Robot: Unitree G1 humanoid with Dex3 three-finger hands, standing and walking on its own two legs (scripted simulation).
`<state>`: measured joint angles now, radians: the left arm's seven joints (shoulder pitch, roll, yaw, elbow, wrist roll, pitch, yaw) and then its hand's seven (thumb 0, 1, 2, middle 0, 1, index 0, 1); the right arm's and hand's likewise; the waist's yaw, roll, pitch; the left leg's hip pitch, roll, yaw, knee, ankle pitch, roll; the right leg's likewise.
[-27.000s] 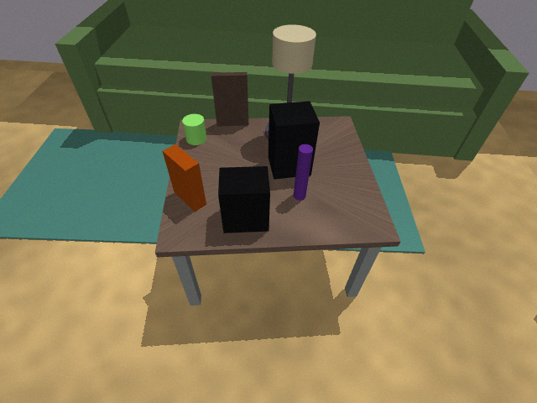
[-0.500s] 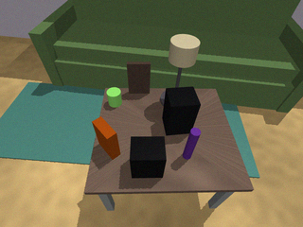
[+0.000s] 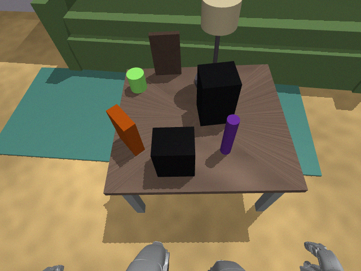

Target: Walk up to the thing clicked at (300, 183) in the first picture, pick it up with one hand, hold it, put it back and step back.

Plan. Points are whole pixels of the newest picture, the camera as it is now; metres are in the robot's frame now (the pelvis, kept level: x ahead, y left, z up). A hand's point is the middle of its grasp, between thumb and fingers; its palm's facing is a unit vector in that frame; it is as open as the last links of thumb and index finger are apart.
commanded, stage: step back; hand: right
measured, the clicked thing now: (228, 136) +0.54 -0.15 -0.22
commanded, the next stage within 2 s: none
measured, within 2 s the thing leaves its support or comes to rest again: neither
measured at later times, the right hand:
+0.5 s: hand out of the picture +0.02 -0.22 -0.13, palm faces -0.13 +0.90 -0.41, open 7.4 cm
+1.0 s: hand out of the picture -0.16 -0.25 -0.16, palm faces -0.01 +0.94 -0.34, open 7.4 cm
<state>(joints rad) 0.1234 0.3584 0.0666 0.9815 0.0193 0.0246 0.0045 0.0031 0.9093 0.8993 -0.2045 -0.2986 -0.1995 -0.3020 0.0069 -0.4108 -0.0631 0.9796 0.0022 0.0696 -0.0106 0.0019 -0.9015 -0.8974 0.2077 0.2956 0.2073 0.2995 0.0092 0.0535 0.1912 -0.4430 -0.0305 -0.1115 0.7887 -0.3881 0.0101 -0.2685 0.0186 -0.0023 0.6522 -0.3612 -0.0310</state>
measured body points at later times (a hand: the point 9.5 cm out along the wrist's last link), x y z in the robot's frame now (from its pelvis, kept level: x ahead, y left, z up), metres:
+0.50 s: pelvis -0.10 +0.03 +0.00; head -0.04 +0.06 +0.45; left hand -0.01 +0.35 -0.13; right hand +0.02 -0.27 -0.11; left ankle -0.08 +0.13 -0.72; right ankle -0.08 -0.11 -0.66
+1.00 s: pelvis -0.25 +0.01 +0.01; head -0.20 -0.02 +0.46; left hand -0.18 +0.33 -0.09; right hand -0.16 -0.30 -0.13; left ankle -0.23 +0.17 -0.64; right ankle -0.22 -0.10 -0.72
